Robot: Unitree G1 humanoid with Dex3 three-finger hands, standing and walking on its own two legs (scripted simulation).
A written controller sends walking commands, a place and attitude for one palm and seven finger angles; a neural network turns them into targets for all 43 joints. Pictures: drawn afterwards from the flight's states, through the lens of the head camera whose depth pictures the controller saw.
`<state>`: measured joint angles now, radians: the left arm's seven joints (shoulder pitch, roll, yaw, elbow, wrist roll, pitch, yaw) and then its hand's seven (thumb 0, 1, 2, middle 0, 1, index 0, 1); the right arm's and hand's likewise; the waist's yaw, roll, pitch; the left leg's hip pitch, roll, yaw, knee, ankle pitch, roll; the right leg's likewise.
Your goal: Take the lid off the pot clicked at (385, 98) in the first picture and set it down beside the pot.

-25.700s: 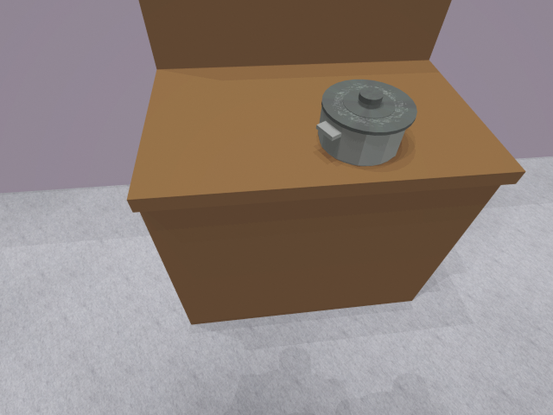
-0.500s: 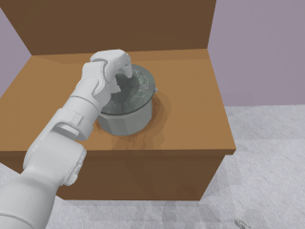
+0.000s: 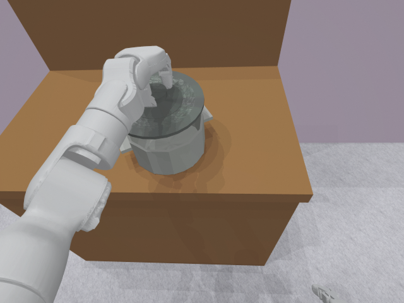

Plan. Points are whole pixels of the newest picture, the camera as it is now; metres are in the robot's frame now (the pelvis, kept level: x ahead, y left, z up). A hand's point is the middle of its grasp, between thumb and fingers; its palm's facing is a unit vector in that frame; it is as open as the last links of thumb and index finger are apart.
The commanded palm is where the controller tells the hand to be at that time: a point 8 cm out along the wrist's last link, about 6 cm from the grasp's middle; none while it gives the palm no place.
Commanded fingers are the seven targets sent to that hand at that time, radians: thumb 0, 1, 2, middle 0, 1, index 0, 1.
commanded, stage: lift the lid straight up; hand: left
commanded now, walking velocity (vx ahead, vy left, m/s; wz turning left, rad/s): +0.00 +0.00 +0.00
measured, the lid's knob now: (155, 93) +0.50 +0.09 +0.16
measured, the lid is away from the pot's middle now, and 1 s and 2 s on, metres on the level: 0.01 0.01 0.13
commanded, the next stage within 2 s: move the lid sideways beside the pot in 0.96 s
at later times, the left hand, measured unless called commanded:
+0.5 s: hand (146, 69) +0.49 +0.09 +0.22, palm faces -0.29 -0.06 -0.95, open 8.3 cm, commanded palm +0.48 +0.09 +0.30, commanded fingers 0.00 0.56 1.05 -0.87 -1.10 -0.77 -1.05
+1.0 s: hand (141, 55) +0.49 +0.10 +0.25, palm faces -0.27 -0.07 -0.96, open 8.3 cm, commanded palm +0.48 +0.10 +0.32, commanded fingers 0.00 0.56 1.05 -0.87 -1.10 -0.77 -1.05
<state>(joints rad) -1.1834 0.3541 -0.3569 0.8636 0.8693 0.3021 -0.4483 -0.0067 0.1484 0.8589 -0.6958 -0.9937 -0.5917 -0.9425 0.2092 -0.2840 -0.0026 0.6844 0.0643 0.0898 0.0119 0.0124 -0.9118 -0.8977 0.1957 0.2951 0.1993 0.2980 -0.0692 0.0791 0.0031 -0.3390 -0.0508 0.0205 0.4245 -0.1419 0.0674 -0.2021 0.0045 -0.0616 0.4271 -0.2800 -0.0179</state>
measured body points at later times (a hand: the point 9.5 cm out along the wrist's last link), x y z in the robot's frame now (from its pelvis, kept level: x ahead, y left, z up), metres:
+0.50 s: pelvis +0.01 +0.01 +0.00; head +0.04 -0.02 +0.45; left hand +0.50 +0.09 +0.27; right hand +0.10 -0.25 -0.13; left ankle +0.05 +0.08 -0.74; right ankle -0.04 -0.11 -0.74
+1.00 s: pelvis +0.01 +0.01 +0.00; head +0.04 -0.01 +0.45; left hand +0.50 +0.10 +0.30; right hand +0.12 -0.25 -0.13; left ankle +0.05 +0.08 -0.74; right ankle -0.04 -0.11 -0.74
